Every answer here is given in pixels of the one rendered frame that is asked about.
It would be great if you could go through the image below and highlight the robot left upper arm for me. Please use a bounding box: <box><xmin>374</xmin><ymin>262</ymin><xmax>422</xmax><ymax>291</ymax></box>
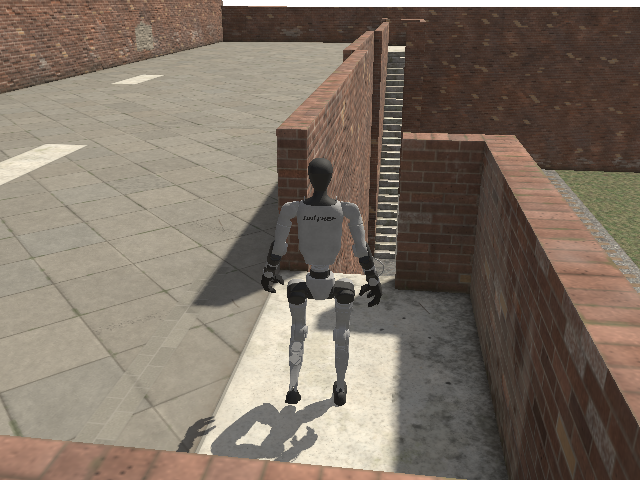
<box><xmin>272</xmin><ymin>201</ymin><xmax>299</xmax><ymax>256</ymax></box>

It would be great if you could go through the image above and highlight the right robot hand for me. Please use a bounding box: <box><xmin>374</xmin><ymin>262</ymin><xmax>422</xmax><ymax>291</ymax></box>
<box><xmin>359</xmin><ymin>282</ymin><xmax>383</xmax><ymax>307</ymax></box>

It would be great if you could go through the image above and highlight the left robot hand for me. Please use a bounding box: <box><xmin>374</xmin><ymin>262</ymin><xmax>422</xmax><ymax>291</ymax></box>
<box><xmin>261</xmin><ymin>274</ymin><xmax>284</xmax><ymax>293</ymax></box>

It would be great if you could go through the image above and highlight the robot left forearm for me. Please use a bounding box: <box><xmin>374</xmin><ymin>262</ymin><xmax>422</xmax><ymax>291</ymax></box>
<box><xmin>263</xmin><ymin>240</ymin><xmax>282</xmax><ymax>278</ymax></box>

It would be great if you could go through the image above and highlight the robot head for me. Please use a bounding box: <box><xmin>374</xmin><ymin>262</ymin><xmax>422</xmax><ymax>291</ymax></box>
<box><xmin>303</xmin><ymin>158</ymin><xmax>337</xmax><ymax>206</ymax></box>

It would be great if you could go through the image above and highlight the robot right upper arm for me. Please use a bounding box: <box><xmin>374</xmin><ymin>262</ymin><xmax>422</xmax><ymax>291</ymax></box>
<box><xmin>341</xmin><ymin>201</ymin><xmax>368</xmax><ymax>258</ymax></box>

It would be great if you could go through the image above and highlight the robot right forearm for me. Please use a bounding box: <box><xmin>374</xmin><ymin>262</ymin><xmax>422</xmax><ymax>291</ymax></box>
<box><xmin>359</xmin><ymin>242</ymin><xmax>380</xmax><ymax>286</ymax></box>

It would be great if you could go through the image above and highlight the right robot foot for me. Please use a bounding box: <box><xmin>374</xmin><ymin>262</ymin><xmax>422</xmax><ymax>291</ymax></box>
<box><xmin>333</xmin><ymin>381</ymin><xmax>347</xmax><ymax>406</ymax></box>

